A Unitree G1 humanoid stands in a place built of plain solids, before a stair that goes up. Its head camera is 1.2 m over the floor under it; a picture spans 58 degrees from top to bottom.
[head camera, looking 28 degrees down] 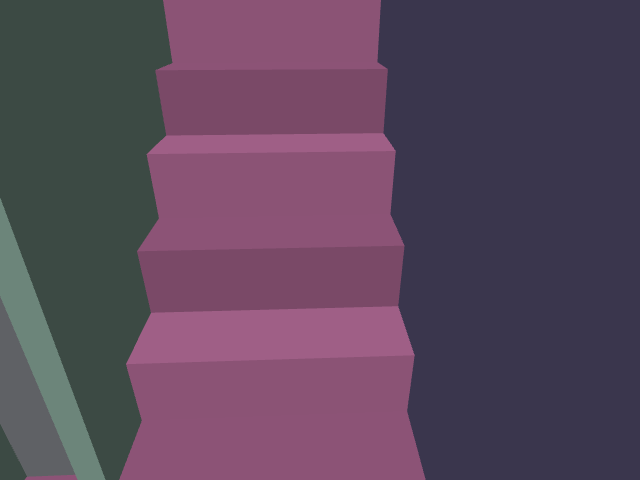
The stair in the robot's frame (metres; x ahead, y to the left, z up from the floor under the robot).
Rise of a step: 0.21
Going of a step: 0.21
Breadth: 0.73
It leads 2 degrees to the left of straight ahead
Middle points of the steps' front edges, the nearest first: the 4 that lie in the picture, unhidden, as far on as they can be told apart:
0.83 0.12 0.42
1.04 0.13 0.62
1.25 0.14 0.83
1.46 0.15 1.04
